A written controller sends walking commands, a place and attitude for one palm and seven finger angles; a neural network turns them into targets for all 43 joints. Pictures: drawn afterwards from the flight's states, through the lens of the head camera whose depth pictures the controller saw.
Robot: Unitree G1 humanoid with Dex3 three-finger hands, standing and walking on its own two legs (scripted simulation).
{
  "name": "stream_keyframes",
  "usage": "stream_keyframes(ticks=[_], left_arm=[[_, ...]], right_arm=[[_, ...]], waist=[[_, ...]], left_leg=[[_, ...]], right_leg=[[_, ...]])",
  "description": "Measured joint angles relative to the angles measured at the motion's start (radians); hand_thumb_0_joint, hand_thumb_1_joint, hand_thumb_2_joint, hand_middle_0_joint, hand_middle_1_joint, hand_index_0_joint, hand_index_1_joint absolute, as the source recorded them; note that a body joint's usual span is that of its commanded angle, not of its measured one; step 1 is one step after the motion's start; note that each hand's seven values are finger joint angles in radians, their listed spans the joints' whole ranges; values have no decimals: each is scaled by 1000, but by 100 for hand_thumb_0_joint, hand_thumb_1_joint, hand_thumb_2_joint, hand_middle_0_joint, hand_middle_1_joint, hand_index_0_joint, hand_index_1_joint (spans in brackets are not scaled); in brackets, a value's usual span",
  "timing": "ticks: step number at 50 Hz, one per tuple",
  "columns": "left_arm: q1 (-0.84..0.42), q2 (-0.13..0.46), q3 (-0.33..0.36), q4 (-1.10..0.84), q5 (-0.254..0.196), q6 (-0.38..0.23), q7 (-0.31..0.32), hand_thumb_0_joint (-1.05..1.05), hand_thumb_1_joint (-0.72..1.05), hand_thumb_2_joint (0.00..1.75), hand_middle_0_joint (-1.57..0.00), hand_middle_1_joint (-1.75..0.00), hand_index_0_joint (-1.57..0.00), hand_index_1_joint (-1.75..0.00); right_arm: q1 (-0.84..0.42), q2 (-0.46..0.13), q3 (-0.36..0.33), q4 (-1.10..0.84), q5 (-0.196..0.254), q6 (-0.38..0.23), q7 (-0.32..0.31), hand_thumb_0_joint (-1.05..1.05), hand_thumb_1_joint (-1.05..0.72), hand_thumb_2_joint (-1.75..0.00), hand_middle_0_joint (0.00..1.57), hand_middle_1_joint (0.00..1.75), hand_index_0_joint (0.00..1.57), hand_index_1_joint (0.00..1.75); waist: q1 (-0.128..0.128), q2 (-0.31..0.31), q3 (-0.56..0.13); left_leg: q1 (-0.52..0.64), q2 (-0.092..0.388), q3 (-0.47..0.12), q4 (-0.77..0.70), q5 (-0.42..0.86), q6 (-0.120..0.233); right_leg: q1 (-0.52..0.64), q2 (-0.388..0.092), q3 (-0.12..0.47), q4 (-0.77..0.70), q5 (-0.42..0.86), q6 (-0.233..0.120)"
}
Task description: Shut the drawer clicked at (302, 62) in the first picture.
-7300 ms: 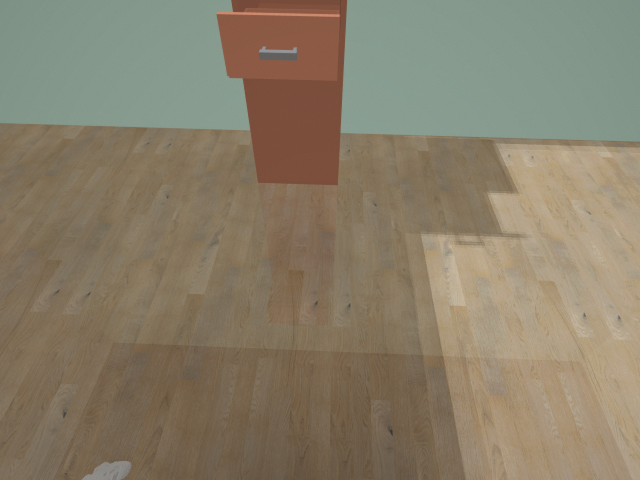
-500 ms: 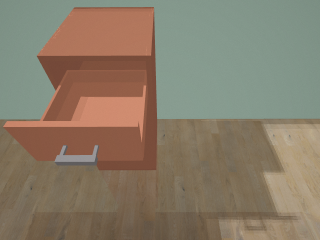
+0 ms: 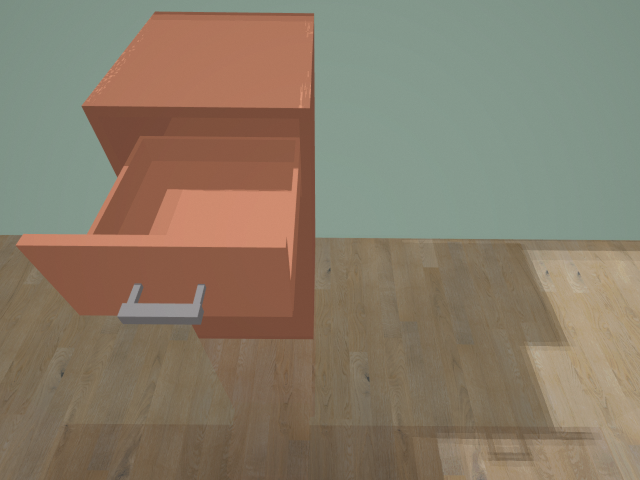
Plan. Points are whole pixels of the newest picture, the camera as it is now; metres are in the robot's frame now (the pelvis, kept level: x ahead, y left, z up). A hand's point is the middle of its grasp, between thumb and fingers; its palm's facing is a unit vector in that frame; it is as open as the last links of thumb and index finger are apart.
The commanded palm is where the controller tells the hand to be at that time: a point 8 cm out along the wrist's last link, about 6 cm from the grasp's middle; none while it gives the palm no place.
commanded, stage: shuffle to correct the standing spot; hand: left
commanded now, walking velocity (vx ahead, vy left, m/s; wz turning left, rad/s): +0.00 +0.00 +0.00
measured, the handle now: (165, 301) +0.34 +0.25 +0.00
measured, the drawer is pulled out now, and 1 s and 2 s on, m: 0.30 0.30 0.30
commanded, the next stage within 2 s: come to a stop and stand still in 0.32 s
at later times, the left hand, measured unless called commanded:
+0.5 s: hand out of the picture +0.03 +0.19 -0.19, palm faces +0.04 -0.98 -0.18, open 7.4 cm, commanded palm none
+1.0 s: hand out of the picture +0.07 +0.19 -0.17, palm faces +0.03 -0.97 -0.23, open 7.3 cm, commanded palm none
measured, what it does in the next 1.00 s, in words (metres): stands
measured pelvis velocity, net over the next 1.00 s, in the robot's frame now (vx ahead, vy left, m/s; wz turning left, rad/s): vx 0.03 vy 0.01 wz -0.01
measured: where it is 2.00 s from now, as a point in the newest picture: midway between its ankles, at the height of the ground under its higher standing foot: outside the picture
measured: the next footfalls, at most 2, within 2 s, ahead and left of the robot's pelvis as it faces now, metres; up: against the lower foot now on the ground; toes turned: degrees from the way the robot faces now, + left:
none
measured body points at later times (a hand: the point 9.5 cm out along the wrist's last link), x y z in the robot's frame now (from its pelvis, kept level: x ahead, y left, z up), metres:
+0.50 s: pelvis +0.04 +0.01 -0.01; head +0.06 +0.01 +0.44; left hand +0.03 +0.24 -0.17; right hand -0.01 -0.19 -0.17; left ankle -0.02 +0.12 -0.74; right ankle +0.03 -0.09 -0.74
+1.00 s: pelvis +0.03 +0.01 +0.00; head +0.05 +0.00 +0.45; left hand +0.07 +0.24 -0.15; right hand +0.07 -0.22 -0.16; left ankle +0.01 +0.12 -0.74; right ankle +0.03 -0.09 -0.74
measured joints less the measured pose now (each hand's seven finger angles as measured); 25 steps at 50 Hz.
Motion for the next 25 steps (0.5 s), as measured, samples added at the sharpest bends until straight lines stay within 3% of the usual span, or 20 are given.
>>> stream_keyframes(ticks=[17, 23, 25], left_arm=[[99, -31, 26, 25, 11, 8, -7, 1, 91, 90, -20, -30, -20, -30], [100, -42, 33, 29, 14, 10, -8, 1, 91, 90, -20, -30, -20, -30], [87, -45, 36, 18, 11, -4, -8, 1, 91, 90, -20, -30, -20, -30]], right_arm=[[85, 38, -7, 21, -10, 7, 6, 1, -91, -90, 19, 30, 20, 30], [132, 73, -3, 16, -12, -20, -8, 1, -91, -90, 19, 30, 20, 30], [146, 83, 1, 20, -8, -20, -12, 1, -91, -90, 20, 30, 20, 30]], waist=[[13, -23, -28], [6, -22, -6], [2, -17, 5]], left_leg=[[-33, 2, -7, 114, -89, 10], [-7, -10, 15, 118, -123, 30], [-5, -15, 12, 134, -138, 25]], right_leg=[[-10, -2, -6, 70, -69, 1], [-68, -3, -28, 210, -211, -41], [-53, 0, -39, 138, -84, -43]])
